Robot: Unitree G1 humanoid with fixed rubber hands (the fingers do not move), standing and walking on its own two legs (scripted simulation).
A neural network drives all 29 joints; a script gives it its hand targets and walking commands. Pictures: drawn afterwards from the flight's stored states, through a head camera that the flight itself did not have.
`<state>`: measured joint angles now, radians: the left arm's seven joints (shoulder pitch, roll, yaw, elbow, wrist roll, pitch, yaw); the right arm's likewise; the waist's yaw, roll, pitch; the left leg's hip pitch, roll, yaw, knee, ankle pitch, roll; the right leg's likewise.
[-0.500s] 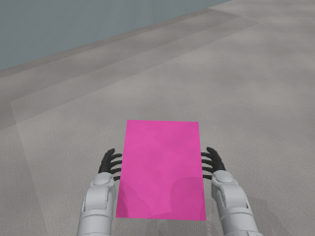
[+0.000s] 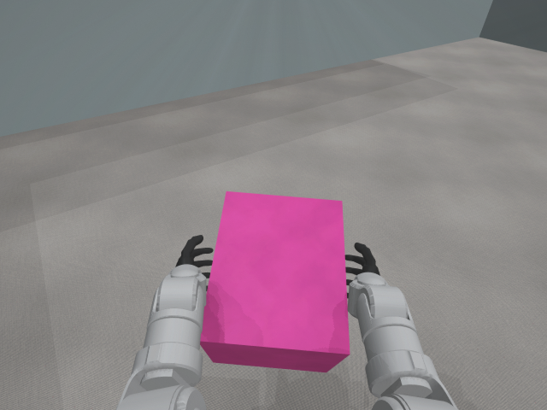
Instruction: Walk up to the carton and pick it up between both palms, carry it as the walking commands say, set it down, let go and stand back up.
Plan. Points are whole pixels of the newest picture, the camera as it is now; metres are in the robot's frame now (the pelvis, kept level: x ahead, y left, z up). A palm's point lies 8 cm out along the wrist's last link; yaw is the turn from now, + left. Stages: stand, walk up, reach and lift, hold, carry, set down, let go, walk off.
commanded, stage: hold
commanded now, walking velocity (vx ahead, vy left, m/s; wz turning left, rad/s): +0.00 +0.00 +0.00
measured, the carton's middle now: (276, 282) +0.35 -0.01 -0.02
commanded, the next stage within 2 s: set down in 0.18 s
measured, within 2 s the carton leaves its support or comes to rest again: neither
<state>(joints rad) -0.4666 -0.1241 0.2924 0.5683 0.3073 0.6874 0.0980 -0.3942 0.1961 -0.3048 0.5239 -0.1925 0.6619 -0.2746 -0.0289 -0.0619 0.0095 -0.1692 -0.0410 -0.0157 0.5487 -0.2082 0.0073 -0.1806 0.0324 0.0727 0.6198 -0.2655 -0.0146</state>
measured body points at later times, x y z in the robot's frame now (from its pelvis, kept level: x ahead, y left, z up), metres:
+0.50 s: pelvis +0.03 -0.01 +0.01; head -0.01 +0.00 +0.45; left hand +0.32 +0.16 +0.01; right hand +0.34 -0.14 +0.02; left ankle +0.07 +0.12 -0.73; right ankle +0.06 -0.11 -0.73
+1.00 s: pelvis +0.02 +0.01 -0.03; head +0.10 +0.01 +0.42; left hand +0.35 +0.16 -0.08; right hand +0.35 -0.14 -0.08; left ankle +0.07 +0.12 -0.73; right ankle +0.06 -0.11 -0.73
